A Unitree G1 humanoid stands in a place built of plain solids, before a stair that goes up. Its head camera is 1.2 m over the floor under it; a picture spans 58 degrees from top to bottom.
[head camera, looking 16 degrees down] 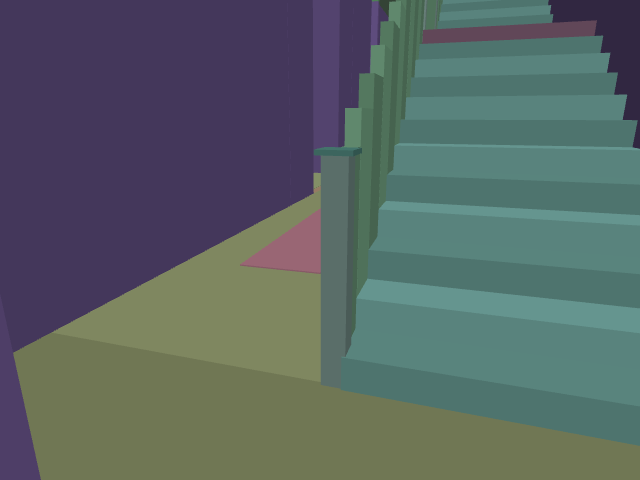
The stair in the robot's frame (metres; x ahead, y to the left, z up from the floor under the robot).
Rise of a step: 0.17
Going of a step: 0.28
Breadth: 1.50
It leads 17 degrees to the right of straight ahead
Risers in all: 12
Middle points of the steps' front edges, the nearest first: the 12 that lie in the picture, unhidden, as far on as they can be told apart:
1.48 -0.81 0.17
1.75 -0.89 0.34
2.02 -0.98 0.50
2.28 -1.06 0.67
2.55 -1.14 0.84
2.82 -1.23 1.01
3.08 -1.31 1.17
3.35 -1.39 1.34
3.62 -1.47 1.51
3.89 -1.56 1.68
4.15 -1.64 1.84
4.42 -1.72 2.01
